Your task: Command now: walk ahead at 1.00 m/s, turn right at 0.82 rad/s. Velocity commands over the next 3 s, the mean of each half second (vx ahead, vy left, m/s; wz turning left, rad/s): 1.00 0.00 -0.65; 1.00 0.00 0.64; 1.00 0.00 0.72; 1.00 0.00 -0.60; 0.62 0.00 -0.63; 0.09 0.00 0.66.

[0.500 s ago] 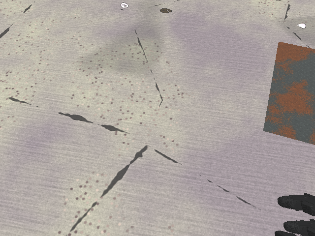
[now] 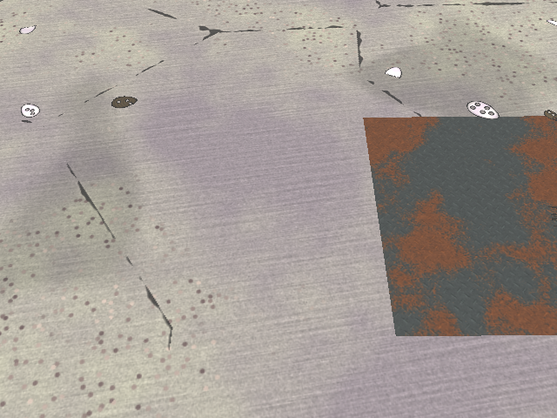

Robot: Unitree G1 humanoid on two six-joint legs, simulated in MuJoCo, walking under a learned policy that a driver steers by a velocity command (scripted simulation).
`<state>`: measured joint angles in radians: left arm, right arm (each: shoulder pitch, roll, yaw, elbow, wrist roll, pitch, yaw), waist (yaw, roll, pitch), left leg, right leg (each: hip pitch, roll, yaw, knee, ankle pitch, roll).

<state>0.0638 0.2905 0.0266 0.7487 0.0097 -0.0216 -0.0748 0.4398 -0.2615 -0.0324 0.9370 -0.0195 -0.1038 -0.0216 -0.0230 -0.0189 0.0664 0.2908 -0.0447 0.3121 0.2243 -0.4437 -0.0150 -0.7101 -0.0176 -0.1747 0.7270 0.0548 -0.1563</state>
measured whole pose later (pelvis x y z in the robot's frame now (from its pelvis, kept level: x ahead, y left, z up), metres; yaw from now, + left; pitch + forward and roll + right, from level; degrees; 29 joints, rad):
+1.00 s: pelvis +0.94 -0.16 +0.02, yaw +1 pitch +3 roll -1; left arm 0.07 0.25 -0.01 0.64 0.06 -0.09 0.01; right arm 0.41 -0.32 -0.07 0.85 0.00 -0.05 0.01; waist -0.09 0.03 0.00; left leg -0.29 -0.07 -0.09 1.20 -0.36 0.11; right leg -0.40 -0.02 -0.03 0.59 -0.23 0.02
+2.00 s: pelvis +1.86 +0.01 +0.03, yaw +1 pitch +0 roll -1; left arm 0.48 0.32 0.07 0.87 0.01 -0.04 -0.01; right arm 0.08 -0.24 0.04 0.61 -0.07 -0.07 0.01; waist 0.05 0.01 0.01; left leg -0.65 0.12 -0.11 1.12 -0.29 -0.03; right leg -0.14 0.22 0.08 0.40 -0.25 -0.17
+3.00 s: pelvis +2.30 +0.06 +0.01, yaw +8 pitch +0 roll -2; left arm 0.17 0.31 0.06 0.69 0.03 0.04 0.02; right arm 0.21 -0.31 -0.08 0.65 -0.02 0.07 0.03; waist 0.00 -0.04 0.05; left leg -0.33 -0.02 0.02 0.68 -0.34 0.06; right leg -0.43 -0.12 -0.13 0.84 -0.48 0.06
